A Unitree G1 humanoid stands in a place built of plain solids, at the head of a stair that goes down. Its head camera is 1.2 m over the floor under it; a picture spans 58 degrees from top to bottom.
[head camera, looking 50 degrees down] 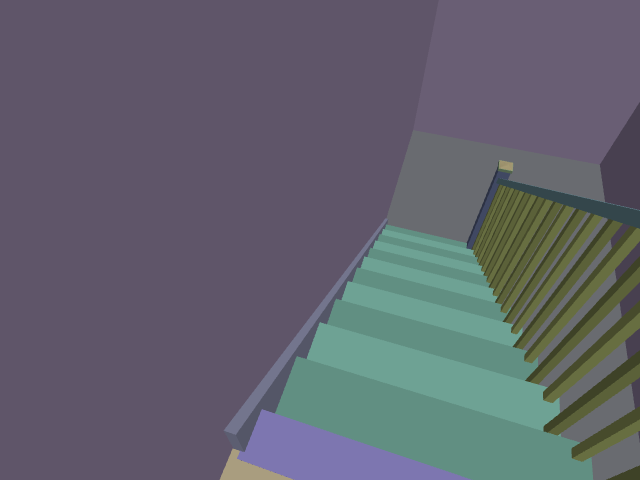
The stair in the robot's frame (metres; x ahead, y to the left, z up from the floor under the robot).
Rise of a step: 0.20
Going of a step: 0.26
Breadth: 0.94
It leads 18 degrees to the right of straight ahead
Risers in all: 12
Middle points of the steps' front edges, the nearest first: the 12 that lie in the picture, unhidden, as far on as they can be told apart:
0.28 -0.24 0.00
0.51 -0.37 -0.20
0.75 -0.45 -0.40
1.00 -0.52 -0.60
1.24 -0.60 -0.81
1.48 -0.68 -1.01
1.73 -0.76 -1.21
1.97 -0.84 -1.42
2.22 -0.92 -1.62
2.46 -1.00 -1.82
2.71 -1.07 -2.03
2.97 -1.11 -2.23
